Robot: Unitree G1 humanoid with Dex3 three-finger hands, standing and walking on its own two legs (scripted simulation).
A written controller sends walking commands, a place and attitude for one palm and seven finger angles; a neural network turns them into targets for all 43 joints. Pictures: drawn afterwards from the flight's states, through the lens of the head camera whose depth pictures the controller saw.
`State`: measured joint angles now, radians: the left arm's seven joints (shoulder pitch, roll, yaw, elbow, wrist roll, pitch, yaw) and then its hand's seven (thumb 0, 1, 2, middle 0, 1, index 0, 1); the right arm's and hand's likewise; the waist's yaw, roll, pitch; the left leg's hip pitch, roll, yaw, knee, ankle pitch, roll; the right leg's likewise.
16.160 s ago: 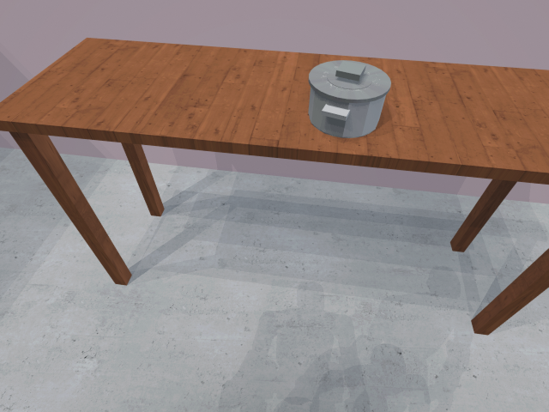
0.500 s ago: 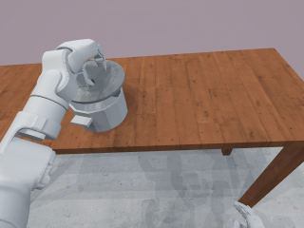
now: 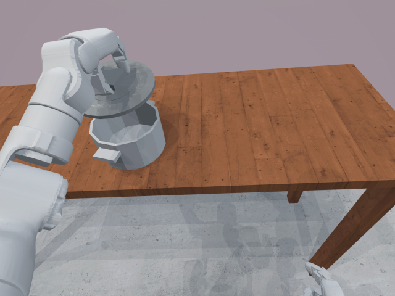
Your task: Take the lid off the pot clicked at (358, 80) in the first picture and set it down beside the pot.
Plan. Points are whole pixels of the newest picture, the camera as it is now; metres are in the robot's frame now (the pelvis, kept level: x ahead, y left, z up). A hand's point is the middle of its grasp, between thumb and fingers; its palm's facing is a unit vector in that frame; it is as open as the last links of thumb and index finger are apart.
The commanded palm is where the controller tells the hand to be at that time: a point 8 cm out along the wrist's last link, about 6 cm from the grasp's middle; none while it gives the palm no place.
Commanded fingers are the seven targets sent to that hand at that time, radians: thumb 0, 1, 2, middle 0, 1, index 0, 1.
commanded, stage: lift the lid straight up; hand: left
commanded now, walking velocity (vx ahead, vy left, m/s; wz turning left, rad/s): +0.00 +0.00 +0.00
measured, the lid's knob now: (109, 77) +0.47 +0.18 +0.24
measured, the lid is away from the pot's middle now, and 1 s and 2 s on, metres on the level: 0.00 0.03 0.14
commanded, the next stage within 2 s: move the lid sideways beside the pot in 0.70 s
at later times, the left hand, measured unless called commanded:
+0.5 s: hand (87, 53) +0.45 +0.19 +0.30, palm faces -0.13 -0.06 -0.99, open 8.6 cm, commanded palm +0.42 +0.19 +0.38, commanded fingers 0.00 0.47 1.16 -0.83 -0.96 -0.81 -0.93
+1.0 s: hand (85, 48) +0.46 +0.19 +0.30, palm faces -0.13 -0.05 -0.99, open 8.6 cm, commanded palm +0.43 +0.22 +0.38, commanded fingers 0.00 0.47 1.16 -0.83 -0.96 -0.81 -0.93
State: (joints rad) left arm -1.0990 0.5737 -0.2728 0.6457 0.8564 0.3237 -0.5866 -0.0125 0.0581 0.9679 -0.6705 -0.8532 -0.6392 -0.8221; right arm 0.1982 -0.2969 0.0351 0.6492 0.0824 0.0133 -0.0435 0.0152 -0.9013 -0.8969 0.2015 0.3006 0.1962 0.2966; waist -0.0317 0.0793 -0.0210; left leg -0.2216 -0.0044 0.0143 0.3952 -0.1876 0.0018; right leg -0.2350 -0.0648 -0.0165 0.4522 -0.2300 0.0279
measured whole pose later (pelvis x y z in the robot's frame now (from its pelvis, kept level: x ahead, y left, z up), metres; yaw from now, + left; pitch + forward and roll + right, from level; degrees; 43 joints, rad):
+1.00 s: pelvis +0.01 +0.01 +0.00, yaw -1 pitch +3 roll +1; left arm -1.23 0.63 -0.23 0.71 0.91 0.32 -0.62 -0.02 0.05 0.97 -0.68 -0.86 -0.64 -0.82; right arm 0.21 -0.29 0.05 0.64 0.08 0.02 -0.04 0.01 -0.90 -0.90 0.20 0.30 0.20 0.30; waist -0.05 0.08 -0.04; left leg -0.25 -0.01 0.03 0.38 -0.18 0.01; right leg -0.26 -0.07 0.00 0.43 -0.22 0.04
